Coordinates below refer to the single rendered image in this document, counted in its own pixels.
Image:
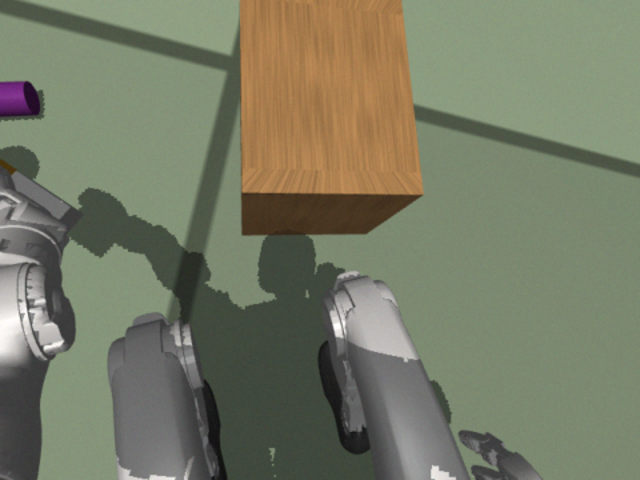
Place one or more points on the right robot hand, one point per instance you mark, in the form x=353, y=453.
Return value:
x=511, y=466

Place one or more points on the left robot arm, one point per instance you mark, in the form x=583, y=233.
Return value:
x=36, y=323

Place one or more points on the left robot foot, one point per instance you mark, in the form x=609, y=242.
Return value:
x=214, y=432

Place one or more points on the left robot hand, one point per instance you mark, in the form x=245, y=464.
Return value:
x=6, y=182

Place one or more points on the right robot foot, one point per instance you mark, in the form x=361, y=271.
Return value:
x=353, y=442

